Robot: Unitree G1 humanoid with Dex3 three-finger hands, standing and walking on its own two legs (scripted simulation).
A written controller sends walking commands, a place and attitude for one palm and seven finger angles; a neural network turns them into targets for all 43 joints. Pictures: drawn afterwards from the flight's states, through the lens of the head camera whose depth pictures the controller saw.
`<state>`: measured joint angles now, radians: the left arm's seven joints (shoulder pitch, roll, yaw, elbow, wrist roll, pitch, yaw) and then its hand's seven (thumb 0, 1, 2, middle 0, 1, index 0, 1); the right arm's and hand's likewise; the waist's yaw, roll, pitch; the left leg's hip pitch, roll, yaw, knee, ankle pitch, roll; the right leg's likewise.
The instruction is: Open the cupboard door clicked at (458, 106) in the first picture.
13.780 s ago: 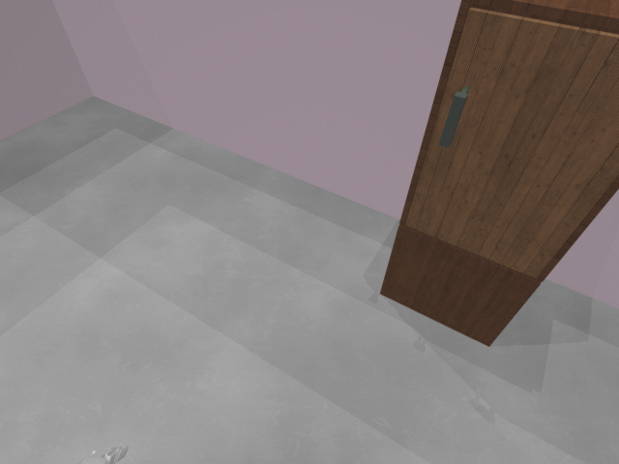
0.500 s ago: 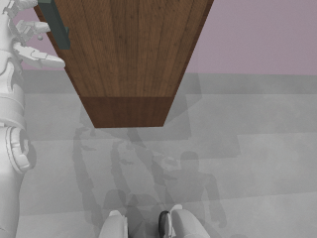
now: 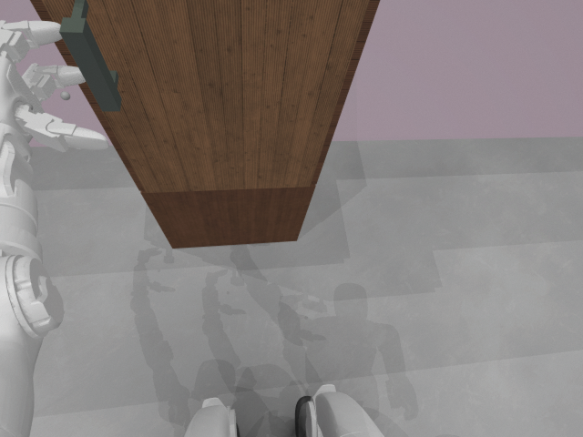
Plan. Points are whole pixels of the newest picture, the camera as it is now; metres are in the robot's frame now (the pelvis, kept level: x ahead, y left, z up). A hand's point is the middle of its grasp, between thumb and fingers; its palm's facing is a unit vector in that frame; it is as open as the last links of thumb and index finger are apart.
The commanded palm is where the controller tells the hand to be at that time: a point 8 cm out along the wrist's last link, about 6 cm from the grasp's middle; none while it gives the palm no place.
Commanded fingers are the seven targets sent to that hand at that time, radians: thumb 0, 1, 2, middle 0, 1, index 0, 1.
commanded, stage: move the hooked fingers beside the handle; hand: left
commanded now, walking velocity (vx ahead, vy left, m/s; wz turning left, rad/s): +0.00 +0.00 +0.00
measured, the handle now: (96, 57) +0.58 +0.20 +0.10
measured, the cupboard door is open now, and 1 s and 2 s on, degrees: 0 0 0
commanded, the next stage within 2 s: slide the fingers in behind the handle in 1.48 s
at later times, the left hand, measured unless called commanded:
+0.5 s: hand (38, 96) +0.52 +0.26 +0.10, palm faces +0.03 -1.00 -0.02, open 14.0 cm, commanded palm +0.51 +0.30 +0.09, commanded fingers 0.00 -0.50 0.30 -0.30 -1.20 -0.30 -1.20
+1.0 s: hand (32, 91) +0.54 +0.27 +0.09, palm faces +0.00 -1.00 +0.00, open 14.0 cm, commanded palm +0.52 +0.31 +0.09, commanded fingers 0.00 -0.50 0.30 -0.30 -1.20 -0.30 -1.20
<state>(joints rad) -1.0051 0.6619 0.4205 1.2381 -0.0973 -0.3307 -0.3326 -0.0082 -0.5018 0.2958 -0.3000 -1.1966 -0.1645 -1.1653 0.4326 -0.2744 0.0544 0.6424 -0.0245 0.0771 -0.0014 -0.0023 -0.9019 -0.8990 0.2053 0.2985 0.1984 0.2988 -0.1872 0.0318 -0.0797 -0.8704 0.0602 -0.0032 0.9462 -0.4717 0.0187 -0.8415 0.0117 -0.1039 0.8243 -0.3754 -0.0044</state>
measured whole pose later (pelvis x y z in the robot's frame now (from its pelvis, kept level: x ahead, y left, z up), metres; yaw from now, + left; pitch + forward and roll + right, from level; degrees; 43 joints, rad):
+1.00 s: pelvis -0.01 +0.01 -0.01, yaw -2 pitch +25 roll -6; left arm -1.07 0.85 0.52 1.29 -0.06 -0.27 -0.46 -0.01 -0.50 0.30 -0.30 -1.20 -0.30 -1.20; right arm 0.44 -0.28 0.09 0.60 -0.02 0.10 -0.03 0.00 -0.90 -0.90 0.21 0.30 0.20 0.30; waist -0.24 0.03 -0.07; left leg -0.95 0.07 0.01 0.99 -0.48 0.03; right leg -0.92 0.02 -0.09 0.84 -0.36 0.01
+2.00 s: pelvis -0.01 +0.00 +0.00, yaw -1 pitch +23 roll -4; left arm -1.02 0.72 0.49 1.25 -0.07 -0.30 -0.37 -0.01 -0.50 0.30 -0.30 -1.20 -0.30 -1.20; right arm 0.43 -0.28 0.07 0.60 -0.01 0.09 -0.02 0.00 -0.90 -0.90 0.21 0.30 0.20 0.30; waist -0.23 0.04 -0.08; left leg -0.91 0.07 0.01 0.97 -0.47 0.02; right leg -0.88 0.03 -0.08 0.85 -0.36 0.00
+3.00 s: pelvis -0.01 +0.00 +0.00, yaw -1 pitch +22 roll -3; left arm -1.00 0.58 0.43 1.23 -0.06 -0.34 -0.25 -0.01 -0.50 0.30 -0.30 -1.20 -0.30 -1.20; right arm 0.43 -0.27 0.05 0.62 -0.02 0.07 0.01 0.00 -0.90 -0.90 0.21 0.30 0.20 0.30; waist -0.20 0.04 -0.09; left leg -0.86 0.06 0.02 0.96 -0.47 0.02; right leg -0.86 0.02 -0.07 0.85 -0.38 0.00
